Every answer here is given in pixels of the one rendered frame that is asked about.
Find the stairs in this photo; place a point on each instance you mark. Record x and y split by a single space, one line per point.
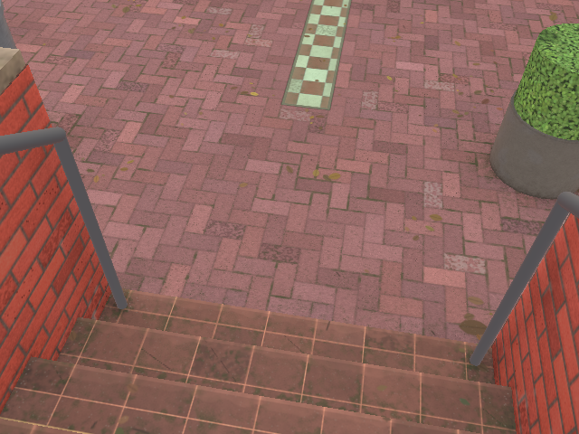
173 365

